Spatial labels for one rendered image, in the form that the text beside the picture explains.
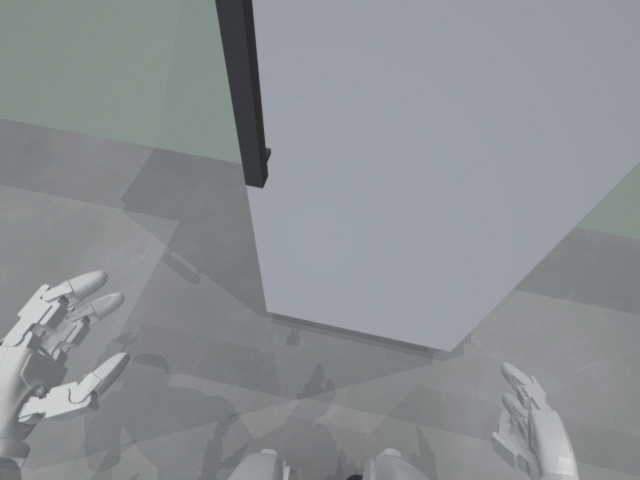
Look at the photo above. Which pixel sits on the fridge door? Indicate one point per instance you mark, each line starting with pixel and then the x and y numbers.
pixel 426 155

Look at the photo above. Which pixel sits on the robot thigh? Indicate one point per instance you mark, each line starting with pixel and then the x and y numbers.
pixel 390 467
pixel 261 466

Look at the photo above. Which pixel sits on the right robot hand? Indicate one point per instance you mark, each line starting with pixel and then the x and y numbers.
pixel 538 424

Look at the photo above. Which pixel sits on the robot left thigh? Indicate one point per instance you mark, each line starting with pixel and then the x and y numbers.
pixel 261 466

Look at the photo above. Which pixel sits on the robot right thigh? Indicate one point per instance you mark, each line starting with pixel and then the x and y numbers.
pixel 390 467

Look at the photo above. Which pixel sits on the robot left forearm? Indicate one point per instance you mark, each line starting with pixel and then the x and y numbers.
pixel 13 454

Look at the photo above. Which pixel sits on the handle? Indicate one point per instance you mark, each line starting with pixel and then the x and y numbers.
pixel 237 30

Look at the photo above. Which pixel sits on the left robot hand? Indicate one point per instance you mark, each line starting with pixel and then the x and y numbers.
pixel 25 366

